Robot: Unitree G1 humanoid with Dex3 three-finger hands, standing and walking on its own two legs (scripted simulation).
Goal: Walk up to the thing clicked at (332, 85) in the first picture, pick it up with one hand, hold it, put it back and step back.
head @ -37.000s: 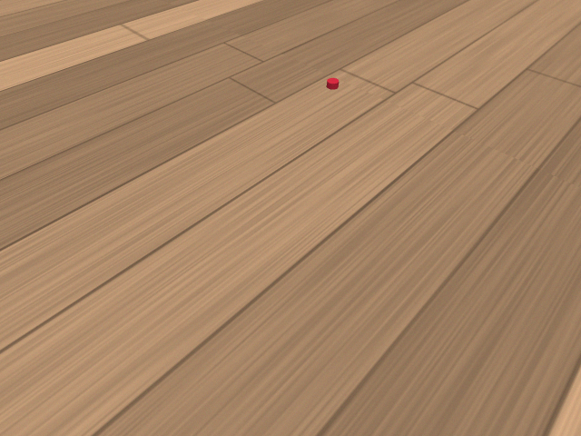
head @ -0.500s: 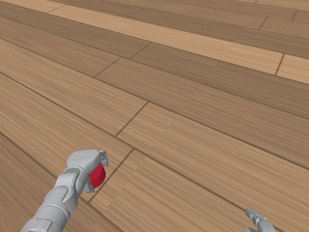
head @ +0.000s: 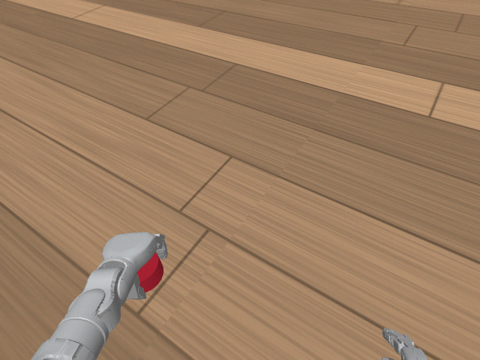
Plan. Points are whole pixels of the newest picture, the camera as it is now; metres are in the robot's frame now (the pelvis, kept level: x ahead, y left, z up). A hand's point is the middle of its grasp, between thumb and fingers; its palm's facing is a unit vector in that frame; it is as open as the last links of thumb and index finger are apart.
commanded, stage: crouch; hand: left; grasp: from above
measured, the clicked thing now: (140, 269) +0.31 +0.23 -0.07
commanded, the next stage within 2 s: none
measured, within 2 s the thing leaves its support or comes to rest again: neither
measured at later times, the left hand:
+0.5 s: hand (147, 290) +0.28 +0.22 -0.12, palm faces -0.48 -0.02 -0.88, open 9.8 cm
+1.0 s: hand (173, 306) +0.34 +0.23 -0.37, palm faces -0.47 +0.02 -0.89, open 9.6 cm
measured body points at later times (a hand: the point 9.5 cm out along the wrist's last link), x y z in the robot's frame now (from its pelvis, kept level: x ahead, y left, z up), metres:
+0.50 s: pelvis -0.01 +0.00 -0.02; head +0.04 +0.00 +0.43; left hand +0.31 +0.22 -0.07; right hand +0.12 -0.27 -0.13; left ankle +0.01 +0.13 -0.74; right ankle +0.02 -0.14 -0.74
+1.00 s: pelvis -0.05 +0.01 -0.22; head +0.12 +0.03 +0.19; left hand +0.36 +0.23 -0.32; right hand +0.00 -0.26 -0.36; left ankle +0.01 +0.13 -0.74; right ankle +0.02 -0.14 -0.74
